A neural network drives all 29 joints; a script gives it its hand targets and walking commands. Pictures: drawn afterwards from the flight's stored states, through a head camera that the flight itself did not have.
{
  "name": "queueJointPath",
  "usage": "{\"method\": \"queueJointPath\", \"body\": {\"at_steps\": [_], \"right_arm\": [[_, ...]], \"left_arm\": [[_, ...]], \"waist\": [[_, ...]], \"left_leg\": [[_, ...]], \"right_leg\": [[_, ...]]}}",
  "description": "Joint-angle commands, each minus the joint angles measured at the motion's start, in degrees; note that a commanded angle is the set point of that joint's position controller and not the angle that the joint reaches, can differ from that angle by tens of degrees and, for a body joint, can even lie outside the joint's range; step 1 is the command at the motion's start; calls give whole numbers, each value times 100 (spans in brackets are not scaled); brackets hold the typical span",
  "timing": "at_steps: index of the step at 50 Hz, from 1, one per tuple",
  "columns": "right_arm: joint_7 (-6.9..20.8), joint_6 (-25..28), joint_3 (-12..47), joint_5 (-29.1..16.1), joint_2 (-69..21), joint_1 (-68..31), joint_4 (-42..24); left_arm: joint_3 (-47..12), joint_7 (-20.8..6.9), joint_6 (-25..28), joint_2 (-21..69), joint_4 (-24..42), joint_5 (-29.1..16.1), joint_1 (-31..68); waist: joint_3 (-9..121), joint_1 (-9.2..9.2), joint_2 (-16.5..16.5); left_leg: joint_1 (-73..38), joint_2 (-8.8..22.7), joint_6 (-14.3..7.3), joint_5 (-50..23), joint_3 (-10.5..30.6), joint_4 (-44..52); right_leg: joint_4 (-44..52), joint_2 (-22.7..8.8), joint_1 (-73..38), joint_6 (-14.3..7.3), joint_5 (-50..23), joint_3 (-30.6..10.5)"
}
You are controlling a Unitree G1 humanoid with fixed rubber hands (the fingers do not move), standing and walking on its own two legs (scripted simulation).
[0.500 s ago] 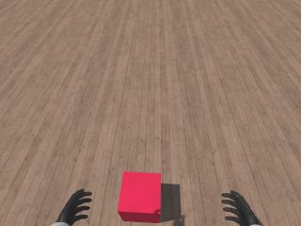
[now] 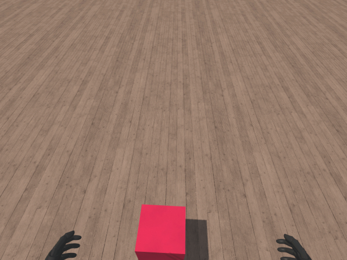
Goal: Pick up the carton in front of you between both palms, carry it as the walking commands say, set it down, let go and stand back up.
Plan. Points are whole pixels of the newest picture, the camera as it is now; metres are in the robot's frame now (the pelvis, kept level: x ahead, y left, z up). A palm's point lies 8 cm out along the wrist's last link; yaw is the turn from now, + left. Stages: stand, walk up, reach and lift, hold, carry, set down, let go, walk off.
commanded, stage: stand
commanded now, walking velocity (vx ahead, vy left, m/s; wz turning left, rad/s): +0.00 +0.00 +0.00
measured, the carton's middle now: (162, 235) +0.37 +0.06 -0.65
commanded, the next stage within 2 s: none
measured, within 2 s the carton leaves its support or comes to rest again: neither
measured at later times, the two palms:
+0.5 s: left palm out of the picture +0.12 +0.30 -0.09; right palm out of the picture +0.12 -0.28 -0.09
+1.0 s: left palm out of the picture +0.09 +0.31 -0.09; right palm out of the picture +0.08 -0.30 -0.09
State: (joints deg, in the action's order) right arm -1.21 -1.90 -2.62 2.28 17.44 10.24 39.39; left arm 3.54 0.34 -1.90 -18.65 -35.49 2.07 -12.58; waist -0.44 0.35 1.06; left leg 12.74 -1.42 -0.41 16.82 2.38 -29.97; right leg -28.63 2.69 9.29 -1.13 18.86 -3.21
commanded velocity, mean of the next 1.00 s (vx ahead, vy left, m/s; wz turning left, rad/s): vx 0.00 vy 0.00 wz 0.00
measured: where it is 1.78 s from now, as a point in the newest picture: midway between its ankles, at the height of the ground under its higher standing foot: outside the picture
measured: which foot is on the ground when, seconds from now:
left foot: down 0.00-1.00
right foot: down 0.00-1.00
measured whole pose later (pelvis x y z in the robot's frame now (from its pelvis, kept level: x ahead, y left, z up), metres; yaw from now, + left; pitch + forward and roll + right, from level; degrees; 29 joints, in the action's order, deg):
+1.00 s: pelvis -0.01 +0.01 +0.01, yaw -1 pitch -2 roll +0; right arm -1.0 0.8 -0.5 1.3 20.9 7.0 57.6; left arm 0.6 1.1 0.6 -21.3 -53.0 1.2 -10.0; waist -0.9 -0.2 0.6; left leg 7.6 -1.7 -1.0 11.6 1.4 -21.4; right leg -21.0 1.5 4.9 -0.3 13.9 -3.8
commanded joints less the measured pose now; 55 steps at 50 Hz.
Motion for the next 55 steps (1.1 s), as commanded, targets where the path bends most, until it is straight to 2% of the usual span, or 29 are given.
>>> {"method": "queueJointPath", "body": {"at_steps": [1, 6, 18, 41, 55], "right_arm": [[-39, 199, -160, 12, 754, -334, -203], [-57, 255, -151, 5, 916, -334, 106], [-64, 307, -106, -29, 1062, -401, 617], [-15, 327, 17, -87, 1234, -544, 1383], [10, 333, 46, -115, 1320, -574, 1675]], "left_arm": [[141, 56, 164, -691, 269, -2, 212], [110, 90, 198, -805, -7, -10, 171], [21, 123, 246, -918, -464, -40, 200], [-87, 109, 301, -1115, -1261, -81, 388], [-110, 81, 324, -1208, -1623, -99, 468]], "waist": [[386, -2, -168], [408, -19, -175], [331, -35, -143], [75, -55, -88], [21, -65, -88]], "left_leg": [[-326, 513, -10, -1612, 361, 369], [-489, 568, -50, -1932, 441, 410], [-673, 615, -79, -2178, 494, 574], [-687, 684, -95, -1446, 539, 1065], [-696, 722, -110, -1257, 570, 1219]], "right_leg": [[392, -549, 161, 112, -1535, -359], [369, -565, 102, 85, -1703, -369], [468, -636, 11, 76, -1825, -399], [1001, -777, -89, 35, -1440, -550], [1172, -807, -122, 19, -1319, -586]]}}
